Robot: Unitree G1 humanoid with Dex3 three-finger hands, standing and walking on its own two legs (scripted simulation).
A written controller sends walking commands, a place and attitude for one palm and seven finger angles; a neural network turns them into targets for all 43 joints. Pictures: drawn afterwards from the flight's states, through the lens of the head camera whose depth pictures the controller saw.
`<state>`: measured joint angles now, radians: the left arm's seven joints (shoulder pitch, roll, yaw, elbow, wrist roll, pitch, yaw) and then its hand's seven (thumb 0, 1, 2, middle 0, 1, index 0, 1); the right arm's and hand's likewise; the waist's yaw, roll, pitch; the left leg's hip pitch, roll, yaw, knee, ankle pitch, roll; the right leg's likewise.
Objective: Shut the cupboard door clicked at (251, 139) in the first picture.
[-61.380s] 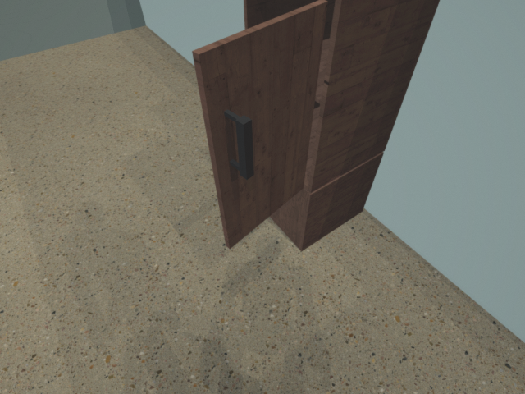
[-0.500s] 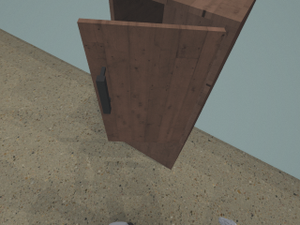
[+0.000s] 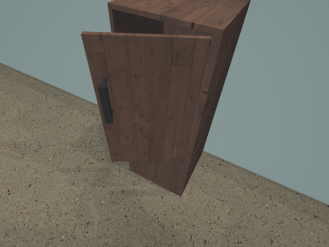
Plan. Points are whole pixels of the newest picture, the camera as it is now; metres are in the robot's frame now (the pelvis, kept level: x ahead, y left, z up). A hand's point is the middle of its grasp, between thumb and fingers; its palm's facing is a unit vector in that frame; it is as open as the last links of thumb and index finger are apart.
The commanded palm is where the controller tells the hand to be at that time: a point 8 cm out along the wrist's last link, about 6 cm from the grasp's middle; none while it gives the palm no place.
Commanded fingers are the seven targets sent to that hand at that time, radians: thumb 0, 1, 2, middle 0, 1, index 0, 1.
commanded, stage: come to a stop and stand still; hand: left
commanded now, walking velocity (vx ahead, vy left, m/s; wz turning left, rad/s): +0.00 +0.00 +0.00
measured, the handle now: (107, 100) +0.53 +0.21 +0.06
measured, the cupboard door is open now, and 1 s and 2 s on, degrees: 31 31 31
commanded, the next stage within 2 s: look again from close up in 1.68 s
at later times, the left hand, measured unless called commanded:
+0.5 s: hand out of the picture -0.05 +0.24 -0.18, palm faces +0.03 -0.97 -0.24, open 7.4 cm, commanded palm none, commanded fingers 0.00 0.90 0.90 -0.20 -0.30 -0.20 -0.30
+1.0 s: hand out of the picture -0.09 +0.31 -0.17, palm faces -0.02 -0.97 -0.26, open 7.4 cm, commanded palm none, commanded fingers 0.00 0.90 0.90 -0.20 -0.30 -0.20 -0.30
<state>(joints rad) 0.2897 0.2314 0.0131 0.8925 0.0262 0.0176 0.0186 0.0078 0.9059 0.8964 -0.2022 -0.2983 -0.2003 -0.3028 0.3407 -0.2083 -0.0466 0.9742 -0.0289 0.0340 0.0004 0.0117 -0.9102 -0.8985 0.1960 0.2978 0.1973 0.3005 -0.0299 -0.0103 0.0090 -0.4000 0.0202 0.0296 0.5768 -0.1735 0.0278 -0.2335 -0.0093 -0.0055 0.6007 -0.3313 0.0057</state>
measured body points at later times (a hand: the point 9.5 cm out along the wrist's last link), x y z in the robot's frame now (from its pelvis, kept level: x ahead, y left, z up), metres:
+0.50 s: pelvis -0.04 +0.03 +0.00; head -0.05 +0.05 +0.45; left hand -0.05 +0.29 -0.16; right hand +0.04 -0.26 -0.12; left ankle +0.11 +0.10 -0.72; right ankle +0.00 -0.14 -0.72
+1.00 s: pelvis -0.10 +0.10 +0.00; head -0.10 +0.11 +0.45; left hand -0.09 +0.37 -0.15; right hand -0.09 -0.17 -0.13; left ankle -0.07 +0.19 -0.73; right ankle -0.10 -0.04 -0.72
